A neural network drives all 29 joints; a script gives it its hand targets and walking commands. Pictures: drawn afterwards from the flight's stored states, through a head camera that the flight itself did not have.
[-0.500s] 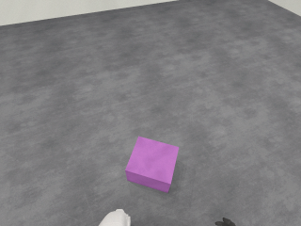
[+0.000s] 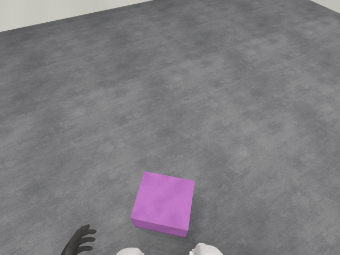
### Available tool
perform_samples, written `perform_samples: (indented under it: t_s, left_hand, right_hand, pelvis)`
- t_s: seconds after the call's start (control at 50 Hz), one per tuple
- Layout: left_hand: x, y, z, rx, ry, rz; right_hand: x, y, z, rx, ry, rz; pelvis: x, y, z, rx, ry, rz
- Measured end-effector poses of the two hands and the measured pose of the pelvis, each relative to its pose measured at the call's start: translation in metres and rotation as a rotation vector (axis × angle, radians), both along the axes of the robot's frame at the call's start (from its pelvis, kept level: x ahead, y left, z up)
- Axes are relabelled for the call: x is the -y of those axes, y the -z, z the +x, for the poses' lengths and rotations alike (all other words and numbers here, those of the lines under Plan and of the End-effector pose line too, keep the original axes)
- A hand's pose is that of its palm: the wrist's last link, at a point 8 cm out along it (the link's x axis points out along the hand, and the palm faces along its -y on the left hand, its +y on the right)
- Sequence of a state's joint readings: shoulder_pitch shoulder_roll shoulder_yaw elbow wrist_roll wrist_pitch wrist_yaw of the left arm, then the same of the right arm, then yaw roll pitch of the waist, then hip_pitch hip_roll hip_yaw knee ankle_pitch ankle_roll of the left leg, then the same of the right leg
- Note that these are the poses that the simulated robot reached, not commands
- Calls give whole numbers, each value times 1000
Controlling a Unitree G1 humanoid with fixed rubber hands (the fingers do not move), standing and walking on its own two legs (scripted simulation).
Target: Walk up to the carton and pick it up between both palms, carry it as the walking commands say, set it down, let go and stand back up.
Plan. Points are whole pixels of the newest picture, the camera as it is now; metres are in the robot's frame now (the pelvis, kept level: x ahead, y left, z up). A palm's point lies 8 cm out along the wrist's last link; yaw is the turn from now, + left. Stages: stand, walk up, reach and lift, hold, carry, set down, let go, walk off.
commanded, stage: walk up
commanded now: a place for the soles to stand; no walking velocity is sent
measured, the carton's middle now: (164, 204) +0.43 +0.02 -0.66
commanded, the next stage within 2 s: none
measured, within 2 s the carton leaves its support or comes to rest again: neither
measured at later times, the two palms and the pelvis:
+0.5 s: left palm out of the picture +0.06 +0.25 -0.10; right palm out of the picture +0.07 -0.24 -0.10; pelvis -0.03 +0.00 +0.01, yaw +0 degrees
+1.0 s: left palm out of the picture +0.04 +0.33 -0.10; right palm out of the picture +0.06 -0.21 -0.10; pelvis -0.04 +0.06 +0.01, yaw -5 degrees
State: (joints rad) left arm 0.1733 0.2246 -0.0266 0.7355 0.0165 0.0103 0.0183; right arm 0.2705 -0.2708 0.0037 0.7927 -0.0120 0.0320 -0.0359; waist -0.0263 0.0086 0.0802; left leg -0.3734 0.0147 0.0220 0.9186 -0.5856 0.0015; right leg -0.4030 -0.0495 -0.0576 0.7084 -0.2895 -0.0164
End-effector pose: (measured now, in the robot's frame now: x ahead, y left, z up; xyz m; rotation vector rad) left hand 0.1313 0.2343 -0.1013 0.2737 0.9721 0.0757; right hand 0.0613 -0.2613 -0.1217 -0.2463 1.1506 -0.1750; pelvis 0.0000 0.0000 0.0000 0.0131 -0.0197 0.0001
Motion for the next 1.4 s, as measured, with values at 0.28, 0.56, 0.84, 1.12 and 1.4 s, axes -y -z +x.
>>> perform_samples:
  t_s: [0.28,0.56,0.84,1.12,1.4]
  left_hand:
    - [-22,6,-34,-55,-34,18]
    - [-17,-1,-79,-105,-42,6]
    - [-38,-8,-84,-97,-63,79]
    - [-134,4,-71,-119,-6,96]
    - [-101,3,-30,-98,141,-7]
  right_hand:
    - [-10,-19,37,124,-72,-6]
    - [-24,-18,2,86,-78,52]
    - [-15,-15,-12,17,-60,25]
    - [-91,-20,-38,62,34,-5]
    - [-125,-16,-75,28,152,27]
  pelvis:
    - [-2,-2,-13,17,3,-16]
    - [-3,-13,-28,19,7,-5]
    - [-14,-13,-31,-11,41,-2]
    - [-94,-5,-36,21,122,-28]
    - [-116,-13,-24,18,170,-19]
